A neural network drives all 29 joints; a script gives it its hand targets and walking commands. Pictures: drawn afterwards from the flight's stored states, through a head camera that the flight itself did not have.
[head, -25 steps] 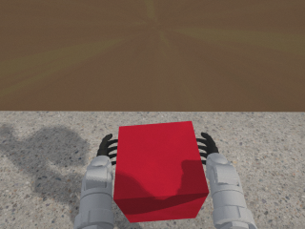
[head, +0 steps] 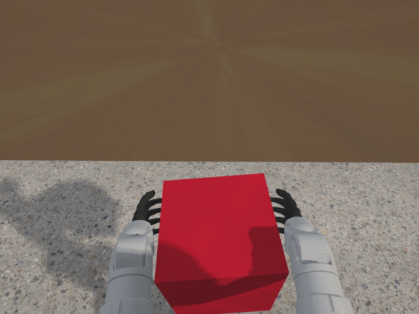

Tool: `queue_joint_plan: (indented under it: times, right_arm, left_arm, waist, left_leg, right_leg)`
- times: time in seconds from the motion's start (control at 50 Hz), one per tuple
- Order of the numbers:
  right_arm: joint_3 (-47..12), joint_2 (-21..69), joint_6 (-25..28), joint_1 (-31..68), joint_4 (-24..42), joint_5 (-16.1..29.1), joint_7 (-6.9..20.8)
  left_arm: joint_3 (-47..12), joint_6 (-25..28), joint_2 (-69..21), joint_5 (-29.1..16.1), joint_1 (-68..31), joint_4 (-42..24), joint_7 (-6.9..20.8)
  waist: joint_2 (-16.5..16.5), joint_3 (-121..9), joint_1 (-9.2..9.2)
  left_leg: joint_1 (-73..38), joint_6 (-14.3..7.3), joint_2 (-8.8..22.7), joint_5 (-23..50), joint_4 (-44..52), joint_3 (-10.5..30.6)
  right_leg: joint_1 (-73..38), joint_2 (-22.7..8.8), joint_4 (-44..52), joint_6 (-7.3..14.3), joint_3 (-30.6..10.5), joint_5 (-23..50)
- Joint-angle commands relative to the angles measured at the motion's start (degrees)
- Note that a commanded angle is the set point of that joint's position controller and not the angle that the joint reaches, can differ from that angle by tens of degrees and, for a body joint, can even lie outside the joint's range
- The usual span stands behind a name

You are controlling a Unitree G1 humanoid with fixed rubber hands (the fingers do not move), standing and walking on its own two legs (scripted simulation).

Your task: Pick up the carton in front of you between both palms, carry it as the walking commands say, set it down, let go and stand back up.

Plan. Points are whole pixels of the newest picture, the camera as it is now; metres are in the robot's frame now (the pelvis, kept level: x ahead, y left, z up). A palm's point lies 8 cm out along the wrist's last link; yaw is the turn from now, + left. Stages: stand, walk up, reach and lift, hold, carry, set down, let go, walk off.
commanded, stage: hold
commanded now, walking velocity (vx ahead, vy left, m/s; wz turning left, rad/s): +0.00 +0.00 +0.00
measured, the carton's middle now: (219, 248) +0.28 +0.00 -0.04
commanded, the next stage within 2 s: carry in 0.52 s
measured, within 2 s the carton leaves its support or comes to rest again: neither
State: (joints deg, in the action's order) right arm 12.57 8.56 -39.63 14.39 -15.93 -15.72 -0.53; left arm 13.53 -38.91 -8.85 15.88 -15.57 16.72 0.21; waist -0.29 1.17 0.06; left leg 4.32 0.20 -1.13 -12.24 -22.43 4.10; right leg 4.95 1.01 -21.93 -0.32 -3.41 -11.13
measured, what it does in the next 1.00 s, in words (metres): walks ahead: right foot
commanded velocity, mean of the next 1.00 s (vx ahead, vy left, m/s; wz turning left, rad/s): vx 0.26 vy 0.00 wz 0.00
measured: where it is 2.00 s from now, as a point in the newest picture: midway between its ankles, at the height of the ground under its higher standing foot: (203, 240)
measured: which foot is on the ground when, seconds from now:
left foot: down 0.00-0.96, up 0.98-1.00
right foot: down 0.00-0.70, up 0.72-0.94, down 0.96-1.00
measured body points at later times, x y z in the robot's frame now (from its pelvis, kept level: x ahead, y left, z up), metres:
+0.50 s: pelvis -0.02 +0.00 +0.00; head -0.06 +0.00 +0.45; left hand +0.29 +0.15 +0.04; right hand +0.28 -0.15 +0.04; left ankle +0.01 +0.12 -0.74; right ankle +0.02 -0.12 -0.74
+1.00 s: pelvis +0.12 +0.00 -0.01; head +0.09 +0.00 +0.44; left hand +0.39 +0.15 +0.09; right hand +0.39 -0.16 +0.08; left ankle +0.01 +0.11 -0.73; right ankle +0.14 -0.09 -0.75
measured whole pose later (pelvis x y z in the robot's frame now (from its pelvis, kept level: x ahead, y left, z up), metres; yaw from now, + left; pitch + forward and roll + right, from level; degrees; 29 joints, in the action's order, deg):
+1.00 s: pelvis +0.12 +0.00 -0.01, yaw +1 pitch +5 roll -2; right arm 5.9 7.2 -64.7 4.7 22.2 -4.5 -6.5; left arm 4.2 -63.9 -7.5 4.5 -7.4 -19.6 -6.0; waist -2.0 -10.4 0.8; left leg 14.4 0.0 3.5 -24.9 -37.7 -2.3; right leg 19.7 -0.3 -26.2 2.4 11.8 -10.2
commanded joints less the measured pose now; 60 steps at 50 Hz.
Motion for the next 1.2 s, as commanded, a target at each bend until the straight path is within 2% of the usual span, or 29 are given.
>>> queue_joint_plan:
  times: [0.0,0.08,0.22,0.48,0.5,0.54,0.56,0.6,0.62,0.66,0.68,0.7,0.72,0.74,0.76,0.78,0.8,0.84,0.88,0.9,0.92,0.94,0.96,0.98,1.0,1.02,1.04,1.1,1.18]
  right_arm:
    - [-31.52,53.75,2.12,29.49,5.31,15.09,14.13]
    - [-34.64,53.43,0.22,27.41,10.05,16.94,13.74]
    - [-30.69,50.78,-1.98,28.25,7.22,14.91,13.66]
    - [-30.56,53.32,-1.19,35.51,4.05,14.81,14.36]
    - [-31.24,52.7,-1.61,36.54,3.82,15.21,14.25]
    - [-32.11,52.68,-1.95,37.97,6.04,16.9,13.89]
    - [-33.3,53.21,-2.25,39.06,7.48,17.77,13.67]
    - [-35.69,53.79,-3.27,39.99,10.44,19.59,13.12]
    - [-37.19,54.19,-4.11,39.99,12.29,20.89,12.76]
    - [-40.19,54.54,-6.63,39.79,16.07,23.58,11.95]
    - [-40.86,53.93,-7.92,38.0,17.41,24.08,11.3]
    - [-41.0,52.71,-9.25,36.16,19.11,23.92,10.49]
    - [-41.34,51.83,-10.73,33.95,20.36,23.51,9.52]
    - [-41.54,50.33,-12.11,32.43,22.92,23.29,8.38]
    - [-41.77,50.01,-13.58,31.04,25.6,23.67,7.28]
    - [-42.29,48.98,-14.93,29.05,28.73,24.12,6.21]
    - [-42.76,48.08,-16.16,27.19,31.46,24.39,5.26]
    - [-43.71,46.54,-18.81,22.71,35.64,25.1,3.55]
    - [-43.87,45.07,-21.34,19.03,39.14,25.69,2.2]
    - [-44.43,45.08,-22.7,17.2,40.77,26.59,1.59]
    - [-44.66,44.66,-23.82,15.13,42.26,27.06,1.01]
    - [-44.73,43.95,-24.96,14.49,43.53,27.57,0.44]
    - [-44.69,43.13,-26.35,14.58,46.06,28.53,-0.06]
    - [-45.18,42.22,-27.53,17.32,48.54,29.79,-0.48]
    - [-45.97,43.14,-28.26,17.8,49.67,31.07,-0.69]
    - [-45.89,44.28,-28.64,16.61,50.12,31.81,-0.79]
    - [-45.36,44.84,-28.69,16.83,49.74,32.12,-0.94]
    - [-44.18,44.41,-28.27,14.38,49.77,31.29,-2.32]
    - [-41.68,41.14,-27.92,8.54,49.21,28.38,-4.51]
  left_arm:
    - [-31.4,1.22,-54.59,-14.37,-25.82,-2.85,13.5]
    - [-34.31,-0.75,-54.22,-16.24,-23.43,-7.47,12.92]
    - [-30.55,-3.11,-51.56,-14.07,-24.54,-5.2,12.93]
    - [-30.0,-2.06,-53.52,-13.87,-31.91,-1.6,14.08]
    - [-30.73,-2.68,-52.77,-14.72,-33.22,-1.64,14.03]
    - [-31.48,-3.09,-52.81,-15.37,-33.35,-3.77,13.45]
    - [-32.21,-3.41,-53.38,-15.87,-34.27,-5.22,13.06]
    - [-34.14,-4.45,-53.61,-16.87,-32.9,-7.88,11.82]
    - [-35.53,-5.36,-53.63,-17.28,-31.71,-9.82,10.98]
    - [-37.98,-7.88,-53.04,-18.45,-30.81,-14.99,9.22]
    - [-39.89,-9.37,-52.97,-19.48,-31.84,-18.37,8.73]
    - [-41.5,-10.92,-53.08,-20.68,-32.63,-20.79,8.24]
    - [-43.05,-12.39,-52.47,-21.91,-33.16,-22.81,7.68]
    - [-45.05,-13.71,-52.44,-23.43,-32.64,-24.57,7.08]
    - [-46.02,-15.03,-51.89,-24.72,-31.3,-26.05,6.36]
    - [-46.82,-16.31,-51.06,-25.59,-28.98,-27.71,5.62]
    - [-47.3,-17.59,-50.42,-26.3,-26.77,-29.49,4.92]
    - [-47.9,-20.13,-49.1,-27.15,-22.17,-33.14,3.34]
    - [-47.2,-22.51,-47.61,-27.2,-17.89,-36.55,1.75]
    - [-46.32,-23.82,-46.87,-27.17,-14.49,-37.59,1.0]
    - [-45.69,-24.99,-46.38,-27.15,-12.94,-39.39,0.32]
    - [-44.8,-26.16,-45.69,-26.8,-10.44,-40.32,-0.47]
    - [-43.49,-27.05,-44.1,-26.03,-8.3,-41.01,-1.35]
    - [-42.38,-27.63,-43.95,-25.39,-8.04,-41.2,-2.25]
    - [-41.71,-28.16,-44.68,-25.26,-7.59,-43.32,-2.86]
    - [-41.86,-28.59,-45.76,-25.62,-7.69,-45.55,-3.29]
    - [-42.12,-28.81,-46.29,-26.24,-10.0,-47.31,-3.66]
    - [-43.55,-28.93,-45.23,-27.98,-11.03,-50.05,-4.58]
    - [-44.37,-28.96,-41.58,-29.51,-7.8,-50.61,-5.04]
  waist:
    - [-0.05,-16.0,-0.08]
    - [0.12,-17.92,-0.34]
    - [-0.12,-9.07,-0.19]
    - [0.34,-11.92,-0.33]
    - [2.54,-13.68,0.0]
    - [3.8,-13.47,-0.22]
    - [5.76,-13.07,-0.25]
    - [9.41,-16.21,-0.53]
    - [8.55,-17.96,-0.36]
    - [5.31,-20.75,-0.07]
    - [-2.3,-19.95,0.41]
    - [-14.11,-17.46,1.23]
    - [-14.56,-13.48,1.26]
    - [-10.53,-13.27,1.38]
    - [-7.42,-15.33,1.39]
    - [-6.39,-17.18,1.5]
    - [-6.91,-18.58,1.58]
    - [-9.35,-19.74,1.57]
    - [-8.64,-20.14,1.31]
    - [-6.97,-20.75,0.86]
    - [-4.38,-22.01,0.89]
    - [0.45,-24.52,-0.02]
    - [13.89,-25.28,-0.99]
    - [15.94,-21.35,-1.66]
    - [10.62,-18.47,-1.7]
    - [6.32,-17.72,-1.31]
    - [3.58,-17.66,-1.2]
    - [5.48,-15.85,-1.0]
    - [7.1,-13.72,-1.13]
  left_leg:
    - [-2.36,0.4,-4.15,14.01,2.63,0.85]
    - [-4.75,0.5,-4.02,18.12,3.19,1.16]
    - [-1.1,0.11,-3.57,5.8,4.98,0.3]
    - [0.28,-0.41,-3.41,0.83,3.92,-0.04]
    - [7.44,-0.77,5.64,-7.08,0.04,0.32]
    - [12.34,-0.37,3.19,-24.72,-1.31,-0.19]
    - [15.11,0.16,1.86,-24.89,-5.14,-1.99]
    - [14.41,0.96,0.11,-10.35,-14.01,-6.69]
    - [12.66,0.63,0.51,-9.62,-11.08,-7.47]
    - [2.35,-0.68,0.66,-10.82,-1.39,-7.74]
    - [0.7,-2.57,6.55,-20.47,4.73,2.61]
    - [-2.76,-6.45,16.05,-30.54,12.71,18.09]
    - [-4.71,-9.86,21.5,-28.66,15.31,25.76]
    - [-4.76,-11.46,21.85,-22.74,14.86,24.61]
    - [-5.96,-11.12,20.8,-16.67,13.54,20.62]
    - [-7.64,-10.24,19.07,-11.07,12.14,15.34]
    - [-8.26,-9.2,16.96,-6.42,11.07,10.95]
    - [-7.73,-8.07,14.52,0.6,9.12,5.63]
    - [-4.53,-7.44,12.79,3.19,5.85,1.0]
    - [0.37,-6.57,11.68,1.58,2.31,-1.89]
    - [8.49,-5.31,10.69,0.6,-2.65,-4.23]
    - [19.12,-3.23,9.27,-3.04,-11.48,-6.91]
    - [35.65,-0.28,4.71,-12.32,-25.64,-12.13]
    - [44.28,-0.77,3.32,-18.42,-32.44,-9.95]
    - [46.27,-1.43,6.19,-19.31,-37.43,-6.95]
    - [46.18,-1.47,7.71,-17.58,-39.49,-6.56]
    - [45.29,-1.15,9.03,-14.05,-37.66,-6.49]
    - [38.37,0.6,8.17,-4.06,-26.58,-9.72]
    - [29.81,0.71,5.72,2.7,-13.55,-14.09]
  right_leg:
    - [-5.7,4.43,1.86,-0.04,-0.94,12.57]
    - [-7.62,4.42,2.5,-0.25,-1.32,16.29]
    - [-4.22,4.03,3.93,0.41,-0.71,4.32]
    - [-4.08,3.55,2.85,0.34,-0.46,0.37]
    - [2.53,-6.22,0.53,0.66,-0.87,-8.65]
    - [6.58,-7.02,5.36,1.76,-4.64,-30.67]
    - [6.83,-8.47,6.8,2.84,-7.03,-34.29]
    - [6.5,-12.85,8.48,5.69,-11.66,-26.22]
    - [7.48,-13.04,7.73,6.37,-10.59,-23.83]
    - [13.99,-10.18,2.69,5.54,-5.01,-25.22]
    - [19.37,-5.84,-5.61,2.96,1.36,-25.61]
    - [28.31,-1.41,-19.78,0.15,7.98,-20.01]
    - [35.77,-2.48,-23.49,0.06,8.02,-16.8]
    - [36.67,-4.33,-23.21,0.42,6.3,-15.89]
    - [35.28,-4.6,-21.18,0.42,6.29,-15.13]
    - [33.74,-3.95,-18.86,0.3,7.73,-13.73]
    - [31.43,-2.68,-16.37,-0.04,9.66,-11.78]
    - [27.01,-0.91,-11.36,-0.36,12.31,-8.76]
    - [19.38,0.31,-3.29,-0.56,15.11,-4.55]
    - [10.74,0.58,1.59,-0.68,16.54,-0.59]
    - [-0.83,-1.28,3.17,-0.06,14.78,0.45]
    - [-13.55,-8.12,3.67,1.54,6.85,-3.9]
    - [-23.0,-21.94,6.82,7.94,-14.36,-13.86]
    - [-21.89,-28.36,8.98,14.26,-25.28,-13.5]
    - [-17.71,-28.4,9.5,15.39,-24.68,-10.46]
    - [-14.89,-26.74,9.76,14.17,-20.47,-8.47]
    - [-12.54,-25.07,11.62,12.14,-15.73,-10.49]
    - [-6.61,-19.16,14.11,8.38,-2.48,-5.73]
    - [-2.9,-16.04,12.51,7.1,6.18,3.52]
